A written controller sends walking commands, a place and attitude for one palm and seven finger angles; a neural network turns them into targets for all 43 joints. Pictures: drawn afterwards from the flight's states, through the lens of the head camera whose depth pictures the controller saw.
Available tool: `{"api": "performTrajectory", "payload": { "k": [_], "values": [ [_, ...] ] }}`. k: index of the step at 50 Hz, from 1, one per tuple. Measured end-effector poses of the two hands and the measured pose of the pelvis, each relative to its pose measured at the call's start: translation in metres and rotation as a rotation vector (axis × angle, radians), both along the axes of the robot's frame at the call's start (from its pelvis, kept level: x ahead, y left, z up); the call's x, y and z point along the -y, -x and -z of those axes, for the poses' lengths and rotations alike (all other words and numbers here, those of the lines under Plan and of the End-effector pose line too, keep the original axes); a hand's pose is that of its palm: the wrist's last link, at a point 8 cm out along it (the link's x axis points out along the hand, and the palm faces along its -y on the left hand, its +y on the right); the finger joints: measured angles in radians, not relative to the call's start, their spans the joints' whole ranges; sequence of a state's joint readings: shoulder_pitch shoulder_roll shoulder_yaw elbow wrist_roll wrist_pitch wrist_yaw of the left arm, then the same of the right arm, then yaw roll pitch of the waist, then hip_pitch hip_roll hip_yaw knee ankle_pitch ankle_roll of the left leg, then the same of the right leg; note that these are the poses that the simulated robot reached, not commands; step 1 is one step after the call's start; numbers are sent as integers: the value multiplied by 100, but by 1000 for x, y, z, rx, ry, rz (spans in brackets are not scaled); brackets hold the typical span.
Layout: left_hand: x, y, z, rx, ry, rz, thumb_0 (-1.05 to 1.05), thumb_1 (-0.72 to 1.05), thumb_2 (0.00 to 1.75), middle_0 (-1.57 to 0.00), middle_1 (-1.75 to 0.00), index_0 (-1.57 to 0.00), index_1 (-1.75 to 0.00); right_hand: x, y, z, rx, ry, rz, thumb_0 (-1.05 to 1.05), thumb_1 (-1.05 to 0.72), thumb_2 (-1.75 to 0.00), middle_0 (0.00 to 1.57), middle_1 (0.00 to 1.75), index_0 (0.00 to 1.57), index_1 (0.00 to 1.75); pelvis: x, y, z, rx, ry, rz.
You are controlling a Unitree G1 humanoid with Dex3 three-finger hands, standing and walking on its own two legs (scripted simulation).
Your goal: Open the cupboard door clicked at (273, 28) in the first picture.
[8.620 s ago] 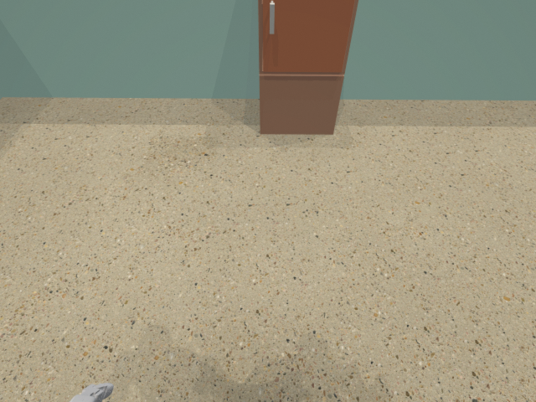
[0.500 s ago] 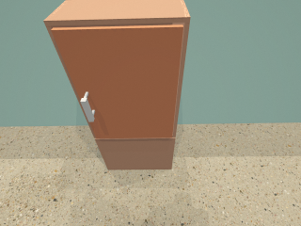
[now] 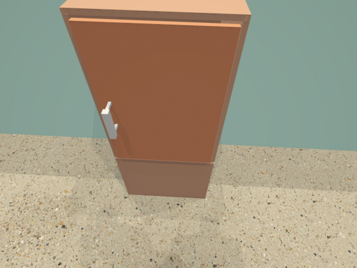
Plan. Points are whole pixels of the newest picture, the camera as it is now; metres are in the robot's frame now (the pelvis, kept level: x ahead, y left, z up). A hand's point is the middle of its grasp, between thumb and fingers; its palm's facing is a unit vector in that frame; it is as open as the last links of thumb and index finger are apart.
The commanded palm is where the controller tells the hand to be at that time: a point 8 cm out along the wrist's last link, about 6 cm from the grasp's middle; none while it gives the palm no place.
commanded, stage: shuffle to correct the standing spot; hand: left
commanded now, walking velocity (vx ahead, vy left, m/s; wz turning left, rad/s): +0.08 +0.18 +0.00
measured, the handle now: (111, 120) +0.56 +0.28 -0.07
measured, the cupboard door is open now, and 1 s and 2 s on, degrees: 0 0 0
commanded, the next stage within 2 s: come to a stop and stand still in 0.08 s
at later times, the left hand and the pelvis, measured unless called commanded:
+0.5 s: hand out of the picture +0.10 +0.19 -0.15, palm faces +0.04 -0.97 -0.26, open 7.3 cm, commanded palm none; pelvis +0.03 +0.01 +0.00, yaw +0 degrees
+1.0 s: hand out of the picture +0.03 +0.25 -0.16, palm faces -0.01 -0.96 -0.26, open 7.4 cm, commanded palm none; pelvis +0.03 +0.06 +0.00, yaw -2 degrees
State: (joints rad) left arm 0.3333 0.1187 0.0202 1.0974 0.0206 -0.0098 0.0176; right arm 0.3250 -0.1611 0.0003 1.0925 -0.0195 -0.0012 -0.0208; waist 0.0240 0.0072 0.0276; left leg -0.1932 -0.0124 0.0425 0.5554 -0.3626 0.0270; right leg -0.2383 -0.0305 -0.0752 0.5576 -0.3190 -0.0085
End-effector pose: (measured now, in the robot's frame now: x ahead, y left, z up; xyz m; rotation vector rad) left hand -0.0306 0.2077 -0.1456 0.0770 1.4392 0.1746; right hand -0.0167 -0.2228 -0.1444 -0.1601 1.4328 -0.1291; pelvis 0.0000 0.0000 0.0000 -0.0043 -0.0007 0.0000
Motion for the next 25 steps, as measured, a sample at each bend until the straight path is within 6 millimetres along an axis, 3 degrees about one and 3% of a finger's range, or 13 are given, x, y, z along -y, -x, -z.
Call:
{"api": "performTrajectory", "payload": {
  "k": [4, 7, 13, 18, 25],
  "values": [
    [-15, -8, 5, -19, -3, -3, 1, 91, 90, -20, -30, -20, -30, -8, -19, -4, 38, 18, -2, 0, -91, -90, 19, 30, 20, 30, -10, -11, 1, -1, -15, 12],
    [-27, -24, 2, -23, -26, 22, 1, 91, 90, -20, -30, -20, -30, -15, -28, -2, 63, 18, 10, 0, -91, -90, 20, 30, 20, 30, -16, -17, 2, 3, -18, 30],
    [-42, -84, -12, 83, -94, 65, 1, 91, 90, -20, -30, -20, -29, -28, -31, 10, 43, -37, 32, 0, -91, -90, 20, 30, 20, 30, -18, -26, 2, 5, -33, 33],
    [-37, -124, -22, 204, -132, 84, 0, 91, 90, -20, -30, -20, -29, -29, -39, 22, 30, -76, 48, 0, -91, -90, 20, 30, 20, 30, -12, -34, 4, 13, -39, 15],
    [-31, -120, -24, 227, -116, 79, 0, 93, 90, -20, -30, -20, -30, -13, -60, 8, 70, -37, 46, 2, -94, -90, 20, 30, 20, 30, -8, -28, -3, 22, -47, 3]
  ]
}}
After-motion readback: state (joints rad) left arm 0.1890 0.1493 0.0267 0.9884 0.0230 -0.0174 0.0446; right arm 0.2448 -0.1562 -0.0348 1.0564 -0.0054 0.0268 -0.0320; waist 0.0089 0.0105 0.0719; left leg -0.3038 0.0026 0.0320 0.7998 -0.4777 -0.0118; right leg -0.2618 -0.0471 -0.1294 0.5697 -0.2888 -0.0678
